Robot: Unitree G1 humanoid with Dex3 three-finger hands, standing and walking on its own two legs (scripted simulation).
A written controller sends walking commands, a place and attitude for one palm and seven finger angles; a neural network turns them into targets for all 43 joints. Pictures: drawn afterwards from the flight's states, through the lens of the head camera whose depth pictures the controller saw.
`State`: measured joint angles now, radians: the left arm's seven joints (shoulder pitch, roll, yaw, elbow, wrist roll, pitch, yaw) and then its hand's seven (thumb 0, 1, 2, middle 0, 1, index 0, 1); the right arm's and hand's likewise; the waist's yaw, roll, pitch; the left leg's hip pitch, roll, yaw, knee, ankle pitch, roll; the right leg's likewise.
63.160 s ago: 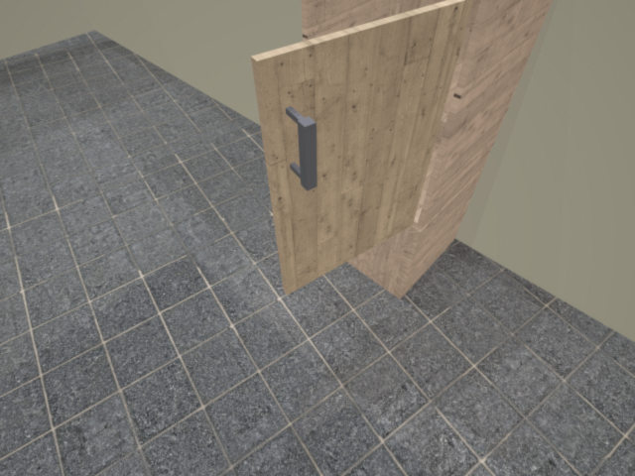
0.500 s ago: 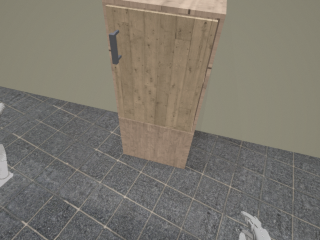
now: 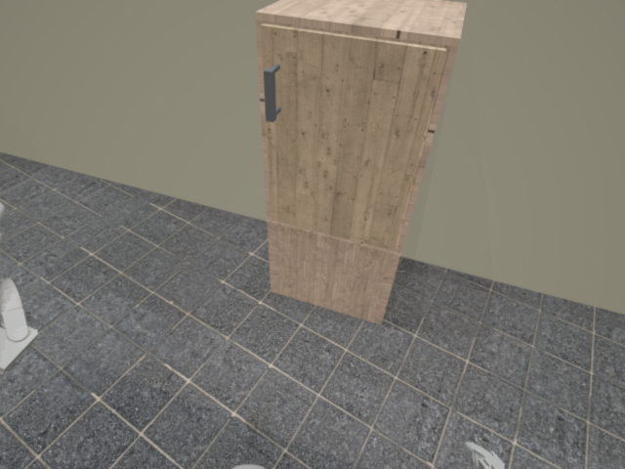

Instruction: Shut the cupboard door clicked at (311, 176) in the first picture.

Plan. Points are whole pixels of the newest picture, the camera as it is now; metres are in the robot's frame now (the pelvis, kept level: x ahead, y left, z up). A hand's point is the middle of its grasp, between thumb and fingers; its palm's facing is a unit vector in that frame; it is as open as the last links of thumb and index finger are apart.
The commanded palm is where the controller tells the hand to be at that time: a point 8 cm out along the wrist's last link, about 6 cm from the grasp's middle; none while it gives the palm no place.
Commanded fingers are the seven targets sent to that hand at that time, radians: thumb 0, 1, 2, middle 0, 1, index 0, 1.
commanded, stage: stop stepping back and stand still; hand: left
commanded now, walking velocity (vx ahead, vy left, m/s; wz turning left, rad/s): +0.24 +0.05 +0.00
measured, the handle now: (273, 93) +0.94 +0.18 +0.10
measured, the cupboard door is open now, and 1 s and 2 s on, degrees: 0 0 0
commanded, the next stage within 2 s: let the arm hang, fingers relaxed in 0.86 s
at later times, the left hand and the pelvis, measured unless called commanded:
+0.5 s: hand (28, 312) +0.21 +0.30 +0.17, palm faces +0.46 -0.74 -0.49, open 7.4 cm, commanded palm +0.15 +0.33 +0.18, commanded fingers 0.00 0.90 0.90 -0.20 -0.30 -0.20 -0.30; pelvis +0.00 +0.03 -0.01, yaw -1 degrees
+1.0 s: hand (72, 316) +0.23 +0.30 +0.12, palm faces +0.36 -0.80 -0.48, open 7.4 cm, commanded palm none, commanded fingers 0.00 0.90 0.90 -0.20 -0.30 -0.20 -0.30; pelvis +0.02 +0.03 +0.00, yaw +0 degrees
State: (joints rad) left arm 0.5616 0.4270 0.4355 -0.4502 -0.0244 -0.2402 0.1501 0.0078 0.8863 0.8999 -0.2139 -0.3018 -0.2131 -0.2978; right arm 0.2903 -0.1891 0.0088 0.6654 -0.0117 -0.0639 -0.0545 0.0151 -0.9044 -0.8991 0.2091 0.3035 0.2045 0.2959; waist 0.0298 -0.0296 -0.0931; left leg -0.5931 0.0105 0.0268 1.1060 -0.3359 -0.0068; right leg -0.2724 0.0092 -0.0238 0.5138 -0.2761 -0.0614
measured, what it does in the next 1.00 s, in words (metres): steps on the spot: left foot, then right foot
